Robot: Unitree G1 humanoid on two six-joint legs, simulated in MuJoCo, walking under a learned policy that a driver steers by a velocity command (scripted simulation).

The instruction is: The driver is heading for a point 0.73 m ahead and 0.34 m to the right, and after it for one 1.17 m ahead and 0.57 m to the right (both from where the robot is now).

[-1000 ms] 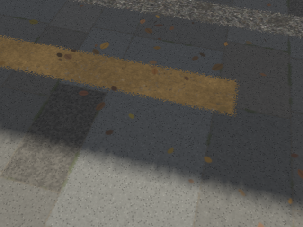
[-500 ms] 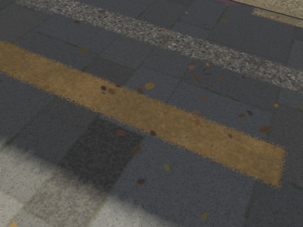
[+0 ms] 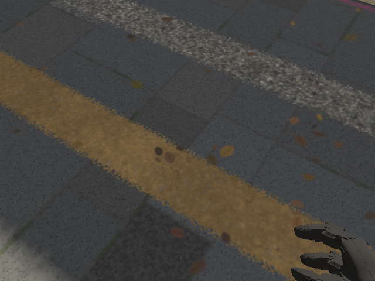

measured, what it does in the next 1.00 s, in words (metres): walks ahead, turning right: left foot, then right foot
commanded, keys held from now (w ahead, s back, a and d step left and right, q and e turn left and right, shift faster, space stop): e+shift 0.84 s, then shift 0.10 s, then w+shift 0.06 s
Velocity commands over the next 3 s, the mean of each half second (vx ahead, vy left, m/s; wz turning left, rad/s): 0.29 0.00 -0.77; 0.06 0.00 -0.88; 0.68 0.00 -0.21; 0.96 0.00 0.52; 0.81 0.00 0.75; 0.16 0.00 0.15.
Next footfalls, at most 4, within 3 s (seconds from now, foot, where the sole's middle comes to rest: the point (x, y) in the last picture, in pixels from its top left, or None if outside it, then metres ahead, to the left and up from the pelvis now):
0.04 left None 0.28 0.12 -0.76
0.46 right None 0.39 -0.14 -0.76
0.92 left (214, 248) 0.54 0.00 -0.76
1.32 right None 0.36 -0.19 -0.76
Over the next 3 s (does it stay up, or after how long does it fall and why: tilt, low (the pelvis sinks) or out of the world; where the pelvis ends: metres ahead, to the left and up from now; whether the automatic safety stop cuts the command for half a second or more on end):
stays up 1.28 -0.80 0.01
